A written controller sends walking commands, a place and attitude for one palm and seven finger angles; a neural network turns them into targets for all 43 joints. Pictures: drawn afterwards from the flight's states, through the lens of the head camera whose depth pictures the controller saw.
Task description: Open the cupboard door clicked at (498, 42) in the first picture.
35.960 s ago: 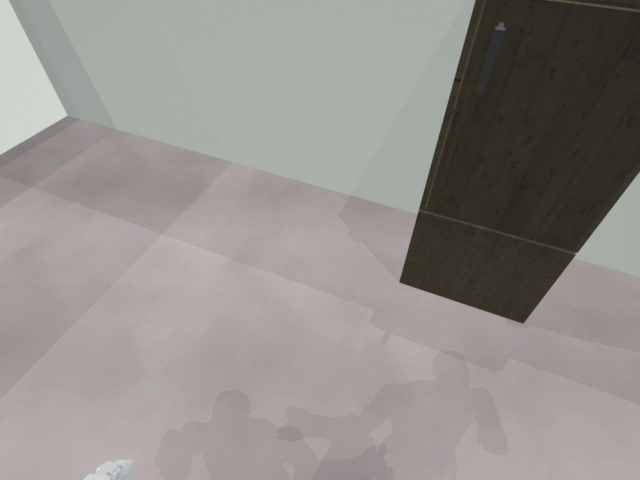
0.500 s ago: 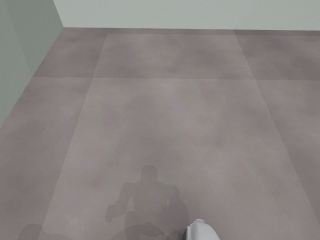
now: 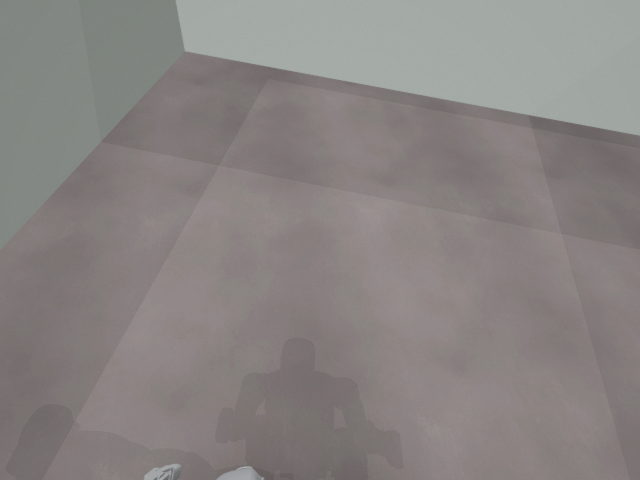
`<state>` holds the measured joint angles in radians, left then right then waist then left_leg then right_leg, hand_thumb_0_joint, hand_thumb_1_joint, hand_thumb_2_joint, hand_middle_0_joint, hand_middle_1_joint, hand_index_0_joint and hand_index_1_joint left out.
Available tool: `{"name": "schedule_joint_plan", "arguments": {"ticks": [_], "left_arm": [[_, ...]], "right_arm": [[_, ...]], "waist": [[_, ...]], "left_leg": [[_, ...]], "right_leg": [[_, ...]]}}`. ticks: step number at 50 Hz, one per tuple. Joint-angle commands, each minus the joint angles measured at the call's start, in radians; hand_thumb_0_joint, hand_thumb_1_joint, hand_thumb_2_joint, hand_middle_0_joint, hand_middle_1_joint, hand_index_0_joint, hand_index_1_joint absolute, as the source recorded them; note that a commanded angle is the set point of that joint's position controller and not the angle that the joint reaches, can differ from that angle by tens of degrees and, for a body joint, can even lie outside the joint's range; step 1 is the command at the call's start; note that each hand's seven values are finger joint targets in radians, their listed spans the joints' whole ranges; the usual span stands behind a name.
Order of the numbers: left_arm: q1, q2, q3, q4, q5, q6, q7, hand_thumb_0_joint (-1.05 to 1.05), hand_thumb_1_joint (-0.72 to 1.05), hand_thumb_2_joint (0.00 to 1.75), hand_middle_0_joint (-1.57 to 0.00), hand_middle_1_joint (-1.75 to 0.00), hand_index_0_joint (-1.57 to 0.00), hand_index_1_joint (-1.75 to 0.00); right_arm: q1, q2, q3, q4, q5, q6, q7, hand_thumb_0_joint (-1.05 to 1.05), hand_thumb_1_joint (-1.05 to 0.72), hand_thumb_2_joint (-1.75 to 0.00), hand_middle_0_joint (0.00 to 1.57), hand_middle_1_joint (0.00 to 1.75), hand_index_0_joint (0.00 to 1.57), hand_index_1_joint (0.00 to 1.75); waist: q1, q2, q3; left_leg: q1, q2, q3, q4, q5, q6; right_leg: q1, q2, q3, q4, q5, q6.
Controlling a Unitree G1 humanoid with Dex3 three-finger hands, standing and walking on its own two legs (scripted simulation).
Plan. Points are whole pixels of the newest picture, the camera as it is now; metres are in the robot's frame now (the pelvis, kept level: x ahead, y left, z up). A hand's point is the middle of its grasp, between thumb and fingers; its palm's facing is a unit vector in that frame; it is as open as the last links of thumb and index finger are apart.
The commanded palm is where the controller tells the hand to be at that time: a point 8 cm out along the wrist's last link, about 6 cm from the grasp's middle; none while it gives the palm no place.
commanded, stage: turn to face it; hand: left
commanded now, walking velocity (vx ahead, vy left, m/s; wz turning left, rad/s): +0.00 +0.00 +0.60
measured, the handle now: out of the picture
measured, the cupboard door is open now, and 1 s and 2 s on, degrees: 39 39 39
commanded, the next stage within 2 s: none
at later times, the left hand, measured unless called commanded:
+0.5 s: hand out of the picture +0.06 +0.17 -0.14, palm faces +0.27 -0.91 -0.30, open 7.4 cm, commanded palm none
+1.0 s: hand out of the picture -0.03 +0.17 -0.15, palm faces +0.59 -0.76 -0.26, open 7.4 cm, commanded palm none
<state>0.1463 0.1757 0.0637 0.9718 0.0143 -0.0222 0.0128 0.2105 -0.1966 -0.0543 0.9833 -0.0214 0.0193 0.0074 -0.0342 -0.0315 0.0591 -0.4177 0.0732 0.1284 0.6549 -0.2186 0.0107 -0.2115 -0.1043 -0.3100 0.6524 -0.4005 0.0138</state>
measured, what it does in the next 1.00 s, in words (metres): steps on the spot, turning left: right foot, then left foot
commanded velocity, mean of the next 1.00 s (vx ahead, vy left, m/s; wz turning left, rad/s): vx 0.00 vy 0.00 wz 0.60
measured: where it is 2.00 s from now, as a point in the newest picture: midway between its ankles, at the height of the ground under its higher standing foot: outside the picture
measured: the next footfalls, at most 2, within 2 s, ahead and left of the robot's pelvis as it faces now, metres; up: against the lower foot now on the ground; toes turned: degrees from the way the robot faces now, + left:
right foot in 0.46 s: +0.09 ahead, -0.17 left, +0.00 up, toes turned +13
left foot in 0.82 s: +0.02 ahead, +0.07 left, +0.00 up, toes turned +35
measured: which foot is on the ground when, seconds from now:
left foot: down 0.00-0.44, up 0.46-0.80, down 0.82-1.00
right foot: down 0.00-0.00, up 0.02-0.44, down 0.46-0.82, up 0.84-1.00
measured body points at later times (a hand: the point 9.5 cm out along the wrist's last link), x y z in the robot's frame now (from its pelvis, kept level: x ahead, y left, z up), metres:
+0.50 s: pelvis +0.03 -0.06 +0.01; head +0.08 -0.06 +0.45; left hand +0.05 +0.22 -0.12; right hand +0.16 -0.29 -0.15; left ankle +0.05 +0.08 -0.70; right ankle +0.05 -0.18 -0.72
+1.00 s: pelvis +0.03 -0.06 +0.01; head +0.07 -0.01 +0.46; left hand -0.06 +0.21 -0.13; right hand +0.27 -0.21 -0.12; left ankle -0.01 +0.05 -0.72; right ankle +0.11 -0.19 -0.66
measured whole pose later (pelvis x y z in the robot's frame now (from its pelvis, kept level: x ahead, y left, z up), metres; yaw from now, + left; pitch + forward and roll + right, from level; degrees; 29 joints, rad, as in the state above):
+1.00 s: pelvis +0.03 -0.06 +0.01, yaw +35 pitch +1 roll +0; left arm 0.16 0.26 0.08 0.92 0.02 0.06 0.00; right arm 0.11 -0.23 -0.06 0.90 -0.02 0.03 0.00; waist 0.01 -0.02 0.11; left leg -0.31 0.00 0.00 0.56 -0.26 0.01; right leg -0.48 -0.10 -0.03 1.05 -0.44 0.08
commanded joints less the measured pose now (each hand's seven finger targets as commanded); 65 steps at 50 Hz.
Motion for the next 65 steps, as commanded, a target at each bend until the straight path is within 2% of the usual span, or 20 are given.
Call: {"name": "schedule_joint_plan", "arguments": {"ticks": [1,8,16,20,21,22,23,26,34,37,39,40,41,42,46,56,58,59,62,65], "left_arm": [[-0.022,0.114,0.022,-0.130,0.001,0.028,0.008,0.00,0.90,0.90,-0.20,-0.30,-0.20,-0.30],[0.027,0.108,0.029,-0.085,0.007,0.042,-0.008,0.00,0.90,0.90,-0.20,-0.30,-0.20,-0.30],[-0.009,0.118,0.022,-0.127,0.002,0.046,-0.001,0.00,0.90,0.90,-0.20,-0.30,-0.20,-0.30],[0.124,0.142,0.029,-0.096,-0.005,0.036,0.005,0.00,0.90,0.90,-0.20,-0.30,-0.20,-0.30],[0.172,0.191,0.041,-0.090,0.003,0.028,0.012,0.00,0.90,0.90,-0.20,-0.30,-0.20,-0.30],[0.187,0.292,0.061,-0.098,0.021,0.018,0.021,0.00,0.90,0.90,-0.20,-0.30,-0.20,-0.30],[0.121,0.308,0.052,-0.120,0.017,0.020,0.025,0.00,0.90,0.90,-0.20,-0.30,-0.20,-0.30],[-0.015,0.198,0.024,-0.149,0.007,0.012,0.023,0.00,0.90,0.90,-0.20,-0.30,-0.20,-0.30],[0.171,0.246,0.041,-0.089,0.015,0.005,0.019,0.00,0.90,0.90,-0.20,-0.30,-0.20,-0.30],[0.151,0.255,0.049,-0.088,0.016,0.005,0.014,0.00,0.90,0.90,-0.20,-0.30,-0.20,-0.30],[0.110,0.249,0.048,-0.108,-0.002,0.008,0.008,0.00,0.90,0.90,-0.20,-0.30,-0.20,-0.30],[0.090,0.181,0.036,-0.146,-0.010,0.014,-0.001,0.00,0.90,0.90,-0.20,-0.30,-0.20,-0.30],[0.018,0.143,0.018,-0.184,-0.006,0.025,0.002,0.00,0.90,0.90,-0.20,-0.30,-0.20,-0.30],[-0.023,0.167,0.019,-0.200,0.002,0.039,0.009,0.00,0.90,0.90,-0.20,-0.30,-0.20,-0.30],[0.018,0.154,0.031,-0.136,0.005,0.059,-0.003,0.00,0.90,0.90,-0.20,-0.30,-0.20,-0.30],[0.142,0.158,0.037,-0.124,0.000,0.030,0.000,0.00,0.90,0.90,-0.20,-0.30,-0.20,-0.30],[0.177,0.316,0.065,-0.133,0.024,0.011,0.015,0.00,0.90,0.90,-0.20,-0.30,-0.20,-0.30],[0.156,0.304,0.055,-0.141,0.013,0.013,0.020,0.00,0.90,0.90,-0.20,-0.30,-0.20,-0.30],[0.013,0.201,0.030,-0.172,0.008,0.015,0.023,0.00,0.90,0.90,-0.20,-0.30,-0.20,-0.30],[0.051,0.192,0.025,-0.160,0.010,0.006,0.021,0.00,0.90,0.90,-0.20,-0.30,-0.20,-0.30]], "right_arm": [[0.207,-0.262,-0.055,-0.025,-0.013,-0.007,-0.019,0.00,-0.90,-0.90,0.20,0.30,0.20,0.30],[0.030,-0.209,-0.044,-0.103,-0.004,-0.029,-0.031,0.00,-0.90,-0.90,0.20,0.30,0.20,0.30],[0.022,-0.236,-0.067,-0.103,-0.008,-0.001,-0.014,0.00,-0.90,-0.90,0.20,0.30,0.20,0.30],[-0.057,-0.229,-0.076,-0.130,0.001,0.014,-0.010,0.00,-0.90,-0.90,0.20,0.30,0.20,0.30],[-0.077,-0.191,-0.072,-0.145,0.009,0.017,-0.006,0.00,-0.90,-0.90,0.20,0.30,0.20,0.30],[-0.077,-0.117,-0.063,-0.163,0.017,0.016,0.000,0.00,-0.90,-0.90,0.20,0.30,0.20,0.30],[-0.107,-0.143,-0.065,-0.172,0.007,0.013,0.005,0.00,-0.90,-0.90,0.20,0.30,0.20,0.30],[-0.058,-0.133,-0.062,-0.116,-0.001,0.037,0.019,0.00,-0.90,-0.90,0.20,0.30,0.20,0.30],[-0.183,-0.075,-0.023,-0.147,0.013,0.021,0.027,0.00,-0.90,-0.90,0.20,0.30,0.20,0.30],[-0.139,-0.092,-0.025,-0.145,0.014,0.013,0.023,0.00,-0.90,-0.90,0.20,0.30,0.20,0.30],[-0.013,-0.158,-0.043,-0.114,0.005,0.002,0.017,0.00,-0.90,-0.90,0.20,0.30,0.20,0.30],[0.055,-0.272,-0.074,-0.102,-0.002,-0.007,0.008,0.00,-0.90,-0.90,0.20,0.30,0.20,0.30],[0.124,-0.331,-0.088,-0.083,0.005,0.002,-0.003,0.00,-0.90,-0.90,0.20,0.30,0.20,0.30],[0.130,-0.313,-0.080,-0.076,0.004,0.007,-0.005,0.00,-0.90,-0.90,0.20,0.30,0.20,0.30],[-0.079,-0.247,-0.058,-0.135,-0.004,0.000,-0.021,0.00,-0.90,-0.90,0.20,0.30,0.20,0.30],[-0.129,-0.229,-0.069,-0.163,0.003,0.013,-0.010,0.00,-0.90,-0.90,0.20,0.30,0.20,0.30],[-0.122,-0.112,-0.054,-0.196,0.014,0.010,-0.002,0.00,-0.90,-0.90,0.20,0.30,0.20,0.30],[-0.128,-0.160,-0.060,-0.189,0.007,0.014,0.003,0.00,-0.90,-0.90,0.20,0.30,0.20,0.30],[-0.082,-0.134,-0.060,-0.139,0.006,0.035,0.017,0.00,-0.90,-0.90,0.20,0.30,0.20,0.30],[-0.101,-0.101,-0.041,-0.133,0.011,0.035,0.024,0.00,-0.90,-0.90,0.20,0.30,0.20,0.30]], "waist": [[-0.067,0.293,-0.175],[0.018,0.126,-0.170],[-0.007,0.195,-0.137],[0.051,0.189,-0.152],[0.079,0.075,-0.147],[0.094,-0.232,-0.141],[0.083,-0.281,-0.077],[-0.005,-0.199,-0.026],[0.090,-0.163,-0.096],[0.064,-0.192,-0.127],[-0.017,-0.066,-0.192],[-0.058,0.231,-0.240],[-0.086,0.336,-0.241],[-0.080,0.191,-0.207],[0.014,0.214,-0.071],[0.080,0.143,-0.105],[0.111,-0.326,-0.112],[0.099,-0.260,-0.100],[0.015,-0.197,-0.067],[0.026,-0.177,-0.082]], "left_leg": [[0.292,0.383,-0.548,-0.315,0.405,0.239],[0.234,0.183,-0.357,-0.333,0.205,0.127],[0.194,0.156,-0.453,-0.337,0.070,0.139],[0.047,0.087,-0.453,-0.275,0.030,0.089],[-0.077,0.015,-0.397,-0.175,-0.071,0.036],[-0.257,-0.133,-0.215,0.083,-0.259,-0.050],[-0.253,-0.116,-0.168,0.345,-0.382,-0.053],[-0.215,-0.044,-0.162,0.586,-0.212,-0.071],[-0.088,-0.063,-0.013,0.129,-0.245,-0.078],[0.031,-0.079,0.010,-0.044,-0.173,-0.059],[0.318,-0.045,-0.028,-0.230,0.131,-0.024],[0.525,0.213,-0.367,-0.240,0.473,0.097],[0.538,0.354,-0.527,-0.235,0.841,0.226],[0.483,0.357,-0.442,-0.221,0.721,0.237],[0.203,0.182,-0.355,-0.314,0.236,0.142],[0.007,0.070,-0.399,-0.183,0.080,0.080],[-0.239,-0.163,-0.146,0.266,-0.376,-0.054],[-0.203,-0.096,-0.201,0.476,-0.404,-0.040],[-0.179,-0.040,-0.168,0.606,-0.235,-0.065],[-0.141,-0.040,-0.105,0.440,-0.217,-0.083]], "right_leg": [[-0.329,0.016,0.273,0.555,-0.282,0.045],[-0.346,0.018,0.315,0.488,0.029,0.077],[-0.233,0.068,0.293,0.178,-0.038,0.071],[0.039,0.104,0.263,-0.149,0.091,0.047],[0.164,0.013,0.340,-0.309,0.081,0.017],[0.239,-0.260,0.641,-0.452,-0.008,-0.079],[0.078,-0.412,0.705,-0.462,0.086,-0.151],[-0.013,-0.232,0.432,-0.359,0.319,-0.116],[0.241,-0.248,0.254,-0.180,0.859,-0.104],[0.222,-0.249,0.215,-0.099,0.884,-0.077],[0.049,-0.215,0.138,0.104,0.734,-0.004],[-0.252,-0.078,0.110,0.326,0.139,0.067],[-0.393,-0.014,0.205,0.489,-0.273,0.083],[-0.392,-0.038,0.282,0.534,-0.244,0.067],[-0.323,-0.016,0.311,0.474,-0.042,0.073],[0.090,0.074,0.257,-0.172,0.151,0.054],[0.212,-0.357,0.706,-0.418,0.166,-0.101],[0.084,-0.407,0.686,-0.409,0.200,-0.161],[0.034,-0.244,0.422,-0.335,0.364,-0.120],[0.109,-0.213,0.283,-0.285,0.586,-0.103]]}}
